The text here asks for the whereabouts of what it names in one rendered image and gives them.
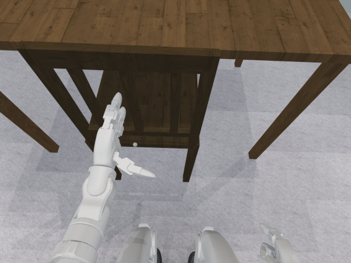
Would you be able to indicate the table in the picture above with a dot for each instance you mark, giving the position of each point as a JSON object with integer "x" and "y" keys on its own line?
{"x": 270, "y": 30}

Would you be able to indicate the robot right thigh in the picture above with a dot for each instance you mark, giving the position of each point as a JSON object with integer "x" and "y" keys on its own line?
{"x": 212, "y": 247}

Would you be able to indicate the left robot forearm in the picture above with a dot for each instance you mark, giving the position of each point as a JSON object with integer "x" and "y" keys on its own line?
{"x": 87, "y": 227}

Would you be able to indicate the robot left hand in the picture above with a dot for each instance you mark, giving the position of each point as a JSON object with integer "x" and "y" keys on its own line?
{"x": 107, "y": 142}

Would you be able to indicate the chair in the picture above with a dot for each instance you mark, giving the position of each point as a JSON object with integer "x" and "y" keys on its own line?
{"x": 164, "y": 106}

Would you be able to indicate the robot right hand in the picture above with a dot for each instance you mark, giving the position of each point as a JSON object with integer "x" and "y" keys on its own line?
{"x": 283, "y": 251}

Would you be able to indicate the robot thigh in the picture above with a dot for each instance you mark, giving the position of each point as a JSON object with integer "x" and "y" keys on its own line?
{"x": 212, "y": 247}
{"x": 139, "y": 246}

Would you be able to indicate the robot left thigh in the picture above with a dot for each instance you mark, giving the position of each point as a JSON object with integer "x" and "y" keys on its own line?
{"x": 139, "y": 246}

